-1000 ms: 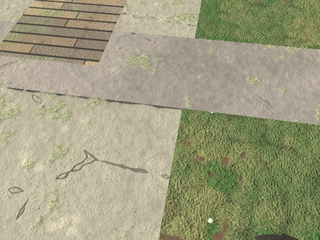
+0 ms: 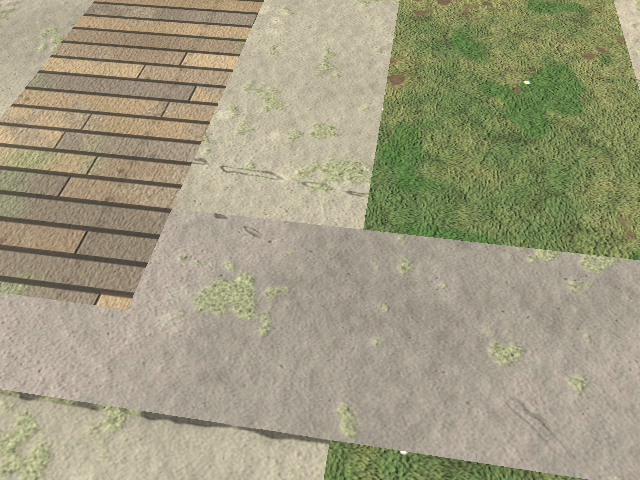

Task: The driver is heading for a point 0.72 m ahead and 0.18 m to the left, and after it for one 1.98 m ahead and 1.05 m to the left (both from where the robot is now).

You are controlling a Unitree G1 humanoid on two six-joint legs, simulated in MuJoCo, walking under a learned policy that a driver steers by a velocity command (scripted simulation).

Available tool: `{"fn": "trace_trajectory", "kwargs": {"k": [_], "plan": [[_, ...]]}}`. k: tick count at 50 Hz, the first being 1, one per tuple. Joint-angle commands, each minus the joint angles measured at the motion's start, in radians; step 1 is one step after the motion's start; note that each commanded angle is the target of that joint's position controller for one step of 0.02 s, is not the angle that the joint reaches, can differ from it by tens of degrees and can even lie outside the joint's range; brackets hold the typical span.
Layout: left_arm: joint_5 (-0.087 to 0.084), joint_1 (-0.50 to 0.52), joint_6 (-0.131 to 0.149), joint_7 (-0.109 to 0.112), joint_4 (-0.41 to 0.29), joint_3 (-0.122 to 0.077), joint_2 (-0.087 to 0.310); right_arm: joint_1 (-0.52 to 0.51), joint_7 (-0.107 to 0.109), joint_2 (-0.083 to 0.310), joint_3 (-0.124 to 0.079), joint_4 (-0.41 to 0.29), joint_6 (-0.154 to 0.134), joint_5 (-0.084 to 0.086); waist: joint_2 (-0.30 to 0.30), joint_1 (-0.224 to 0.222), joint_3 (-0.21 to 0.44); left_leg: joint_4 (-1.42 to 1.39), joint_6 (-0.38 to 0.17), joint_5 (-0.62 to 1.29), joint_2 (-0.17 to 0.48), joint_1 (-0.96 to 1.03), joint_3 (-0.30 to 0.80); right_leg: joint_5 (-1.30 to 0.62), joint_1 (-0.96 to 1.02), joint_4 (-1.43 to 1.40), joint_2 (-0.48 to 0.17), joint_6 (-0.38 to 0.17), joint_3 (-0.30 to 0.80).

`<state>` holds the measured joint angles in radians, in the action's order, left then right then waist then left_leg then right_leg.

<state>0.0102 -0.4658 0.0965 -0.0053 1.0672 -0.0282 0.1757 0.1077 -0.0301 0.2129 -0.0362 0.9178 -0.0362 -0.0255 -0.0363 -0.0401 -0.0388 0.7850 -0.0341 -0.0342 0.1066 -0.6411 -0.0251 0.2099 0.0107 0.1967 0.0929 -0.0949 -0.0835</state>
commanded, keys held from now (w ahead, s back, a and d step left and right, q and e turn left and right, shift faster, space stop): w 0.12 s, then w+q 0.86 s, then q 0.02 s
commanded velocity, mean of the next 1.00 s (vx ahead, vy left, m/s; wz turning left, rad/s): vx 0.50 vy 0.00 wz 0.39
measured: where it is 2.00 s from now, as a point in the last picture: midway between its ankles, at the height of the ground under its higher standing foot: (294, 395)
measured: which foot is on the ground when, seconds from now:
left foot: up 0.00-0.16, down 0.18-0.74, up 0.76-1.00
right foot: down 0.00-0.20, up 0.22-0.72, down 0.74-1.00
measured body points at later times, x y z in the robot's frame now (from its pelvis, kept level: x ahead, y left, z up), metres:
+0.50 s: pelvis +0.26 +0.05 +0.00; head +0.29 +0.07 +0.45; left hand +0.39 +0.31 -0.12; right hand +0.25 -0.20 -0.14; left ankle +0.24 +0.10 -0.75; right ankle +0.40 -0.10 -0.68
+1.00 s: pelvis +0.53 +0.05 +0.00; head +0.56 +0.05 +0.45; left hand +0.46 +0.32 -0.12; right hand +0.75 -0.15 -0.13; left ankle +0.51 +0.19 -0.66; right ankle +0.55 -0.04 -0.75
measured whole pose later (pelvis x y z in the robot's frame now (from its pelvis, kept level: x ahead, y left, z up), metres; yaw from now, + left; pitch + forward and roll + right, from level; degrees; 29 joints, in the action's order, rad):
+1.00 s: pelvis +0.53 +0.05 +0.00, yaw +26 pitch +1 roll -1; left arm 0.02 -0.31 0.10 0.00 0.87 -0.05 0.24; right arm 0.21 -0.05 0.30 -0.09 0.82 -0.01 -0.04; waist -0.06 -0.01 -0.03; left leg 1.10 -0.05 -0.23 0.03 -0.62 0.03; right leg 0.20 -0.13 0.31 0.01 -0.04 -0.14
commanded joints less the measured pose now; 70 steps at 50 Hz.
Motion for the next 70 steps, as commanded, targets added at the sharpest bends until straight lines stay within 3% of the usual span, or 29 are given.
{"fn": "trace_trajectory", "kwargs": {"k": [1, 6, 9, 10, 11, 12, 13, 14, 16, 21, 31, 34, 36, 37, 38, 39, 40, 41, 43, 48, 54, 60, 61, 62, 63, 64, 65, 67, 70], "plan": [[0.003, -0.057, 0.013, 0.009, -0.023, -0.016, 0.124, -0.112, 0.000, 0.028, 0.005, -0.076, -0.010, 0.006, 0.101, -0.005, -0.069, -0.109, -0.004, 0.054, -0.037, 0.013, -0.048, -0.398, -0.035, -0.072, -0.269, -0.093, 0.134], [0.019, -0.077, 0.002, 0.026, 0.002, -0.021, 0.141, -0.157, 0.005, 0.052, -0.003, -0.108, -0.026, 0.004, 0.101, 0.006, -0.075, -0.215, -0.058, -0.084, -0.071, 0.044, -0.054, -0.589, 0.121, 0.031, -0.326, -0.098, 0.132], [0.016, -0.026, -0.004, 0.028, -0.001, -0.026, 0.158, 0.159, 0.024, 0.089, -0.032, 0.000, -0.044, -0.003, 0.082, 0.141, 0.093, -0.319, -0.129, -0.102, -0.161, 0.455, -0.097, -0.837, 0.061, 0.398, -0.276, -0.047, 0.032], [0.008, -0.016, -0.002, 0.027, -0.029, -0.018, 0.141, 0.336, 0.034, 0.156, -0.054, 0.043, -0.051, -0.025, 0.024, 0.204, 0.200, -0.320, -0.187, -0.156, 0.000, 0.715, 0.092, -0.564, -0.144, 0.668, -0.241, -0.024, -0.002], [-0.025, -0.113, 0.001, 0.011, -0.051, -0.007, 0.060, 0.415, 0.033, 0.254, -0.081, 0.054, -0.044, -0.029, -0.207, 0.166, 0.309, -0.423, -0.352, -0.218, 0.275, 0.976, 0.619, 0.112, -0.520, 1.067, -0.041, 0.030, -0.043], [0.005, -0.041, 0.004, 0.010, -0.056, -0.029, 0.137, 0.329, 0.021, 0.216, -0.074, 0.050, -0.027, 0.015, -0.095, 0.139, 0.269, -0.511, -0.343, -0.230, 0.250, 0.932, 0.722, 0.257, -0.645, 1.156, -0.058, 0.017, 0.100], [0.008, 0.059, 0.011, 0.006, -0.096, -0.031, 0.138, 0.221, 0.018, 0.178, -0.064, 0.028, -0.026, 0.023, -0.051, 0.102, 0.122, -0.518, -0.316, -0.210, 0.221, 0.801, 0.559, 0.166, -0.702, 1.137, -0.115, 0.012, 0.114], [0.009, 0.115, 0.019, 0.003, -0.111, -0.030, 0.131, 0.174, 0.015, 0.126, -0.052, 0.022, -0.030, 0.017, 0.019, 0.082, 0.059, -0.547, -0.289, -0.101, 0.180, 0.683, 0.472, 0.100, -0.672, 1.075, -0.147, 0.017, 0.116], [0.029, 0.125, -0.003, 0.001, -0.127, -0.030, 0.107, 0.155, 0.023, 0.074, -0.036, 0.035, -0.041, 0.020, 0.020, 0.019, 0.017, -0.578, -0.235, 0.029, 0.093, 0.528, 0.347, 0.072, -0.571, 0.960, -0.182, 0.044, 0.119], [0.034, 0.243, -0.047, -0.007, -0.194, -0.029, 0.097, 0.243, 0.033, 0.136, -0.049, 0.045, -0.051, 0.024, -0.003, 0.018, -0.010, -0.628, -0.241, 0.032, 0.041, 0.443, 0.293, -0.001, -0.590, 0.780, -0.182, 0.111, 0.086], [0.013, 0.591, -0.041, -0.015, -0.352, -0.015, 0.118, 0.410, 0.038, 0.146, -0.056, 0.035, -0.034, 0.008, -0.036, 0.137, -0.025, -0.531, -0.199, 0.184, 0.030, 0.633, 0.351, -0.161, -0.672, 0.454, -0.130, 0.131, 0.095], [0.007, 0.548, -0.025, -0.013, -0.367, -0.018, 0.143, 0.367, 0.049, 0.172, -0.067, 0.010, -0.031, 0.003, -0.056, 0.097, -0.012, -0.457, -0.162, 0.256, 0.036, 0.622, 0.380, -0.099, -0.528, 0.350, -0.106, 0.106, 0.108], [0.006, 0.364, -0.009, 0.001, -0.319, -0.034, 0.178, 0.310, 0.043, 0.195, -0.075, -0.011, -0.036, 0.008, -0.033, 0.009, 0.062, -0.292, -0.120, 0.360, -0.012, 0.545, 0.365, -0.071, -0.240, 0.252, -0.062, 0.074, 0.086], [0.022, 0.224, 0.006, 0.015, -0.291, -0.052, 0.230, 0.299, 0.033, 0.173, -0.071, -0.025, -0.045, 0.018, 0.037, -0.051, 0.159, -0.083, -0.095, 0.279, -0.082, 0.451, 0.313, -0.048, -0.024, 0.225, -0.151, 0.036, 0.164], [0.049, 0.082, 0.007, 0.031, -0.294, -0.071, 0.319, 0.328, 0.031, 0.091, -0.052, -0.068, -0.051, 0.047, 0.185, -0.080, 0.326, 0.211, -0.066, -0.090, -0.169, 0.254, 0.201, 0.129, 0.239, 0.196, -0.429, -0.021, 0.459], [0.047, 0.124, -0.012, 0.026, -0.293, -0.082, 0.357, 0.419, 0.034, 0.086, -0.051, -0.087, -0.043, 0.051, 0.359, -0.004, 0.353, 0.372, -0.060, -0.549, -0.239, 0.038, 0.125, 0.168, 0.280, 0.073, -0.562, -0.111, 0.829], [0.035, 0.196, -0.023, 0.022, -0.309, -0.064, 0.248, 0.392, 0.040, 0.141, -0.058, -0.054, -0.024, 0.018, 0.186, 0.024, 0.209, 0.461, -0.069, -0.455, -0.143, -0.016, 0.137, 0.288, 0.142, 0.074, -0.525, -0.109, 0.758], [0.024, 0.255, -0.023, 0.017, -0.319, -0.044, 0.167, 0.318, 0.028, 0.135, -0.057, -0.059, -0.019, 0.006, 0.078, 0.024, 0.093, 0.438, -0.063, -0.361, -0.110, -0.004, 0.128, 0.242, 0.006, 0.050, -0.463, -0.086, 0.589], [0.024, 0.262, -0.014, 0.018, -0.303, -0.033, 0.137, 0.264, 0.009, 0.109, -0.056, -0.077, -0.005, -0.009, 0.114, 0.043, 0.027, 0.377, -0.044, -0.295, -0.065, 0.039, 0.110, 0.019, -0.115, 0.007, -0.384, -0.049, 0.370], [0.005, 0.177, 0.022, 0.009, -0.256, -0.040, 0.155, 0.163, -0.021, 0.090, -0.047, -0.135, 0.029, -0.012, 0.124, 0.055, 0.031, 0.359, -0.020, -0.184, -0.041, -0.036, 0.082, -0.278, -0.100, -0.028, -0.363, -0.058, 0.162], [0.001, 0.156, 0.010, 0.015, -0.234, -0.041, 0.174, -0.018, -0.040, 0.048, -0.015, -0.209, 0.021, -0.005, 0.136, 0.039, -0.016, -0.020, -0.008, 0.021, -0.068, 0.079, -0.036, -0.627, -0.145, 0.032, -0.302, -0.028, -0.083], [-0.007, 0.120, -0.033, 0.040, -0.220, -0.062, 0.240, 0.065, -0.031, 0.114, -0.034, -0.210, 0.014, -0.029, 0.151, 0.067, 0.079, -0.222, -0.086, -0.121, -0.160, 0.285, -0.084, -0.833, -0.014, 0.363, -0.339, 0.006, -0.119], [-0.011, 0.125, -0.042, 0.039, -0.227, -0.064, 0.245, 0.172, -0.019, 0.132, -0.046, -0.176, 0.001, -0.038, 0.101, 0.115, 0.144, -0.321, -0.110, -0.036, -0.184, 0.420, -0.073, -0.723, -0.053, 0.555, -0.315, 0.031, -0.135], [-0.007, 0.083, -0.045, 0.035, -0.249, -0.060, 0.230, 0.250, -0.001, 0.216, -0.068, -0.164, -0.010, -0.044, -0.025, 0.138, 0.231, -0.323, -0.155, 0.308, -0.029, 0.639, 0.102, -0.344, -0.240, 0.831, -0.269, 0.075, -0.144], [-0.011, -0.020, -0.057, 0.026, -0.297, -0.037, 0.123, 0.220, 0.010, 0.328, -0.094, -0.194, -0.002, -0.018, -0.200, 0.045, 0.346, -0.220, -0.343, 0.942, 0.290, 0.906, 0.495, 0.510, -0.573, 1.176, -0.099, 0.126, -0.096], [0.014, 0.040, -0.074, 0.026, -0.296, -0.045, 0.183, 0.296, 0.021, 0.307, -0.100, -0.209, 0.019, 0.033, -0.055, 0.132, 0.450, -0.288, -0.394, 0.831, 0.280, 0.880, 0.538, 0.448, -0.601, 1.232, -0.103, 0.130, 0.080], [0.004, 0.108, -0.080, 0.027, -0.310, -0.042, 0.171, 0.212, 0.030, 0.263, -0.088, -0.213, 0.030, 0.033, -0.024, 0.102, 0.312, -0.342, -0.371, 0.640, 0.242, 0.758, 0.453, 0.357, -0.643, 1.218, -0.142, 0.131, 0.102], [0.020, 0.178, -0.089, 0.032, -0.321, -0.042, 0.177, 0.102, 0.038, 0.169, -0.060, -0.219, 0.043, 0.033, 0.004, 0.045, 0.117, -0.433, -0.270, 0.408, 0.112, 0.521, 0.352, 0.246, -0.614, 1.054, -0.184, 0.133, 0.110], [0.030, 0.128, -0.130, 0.028, -0.314, -0.042, 0.168, 0.088, 0.032, 0.170, -0.059, -0.225, 0.037, 0.016, -0.005, 0.009, 0.137, -0.467, -0.228, 0.339, 0.046, 0.405, 0.308, 0.188, -0.509, 0.980, -0.160, 0.136, 0.102]]}}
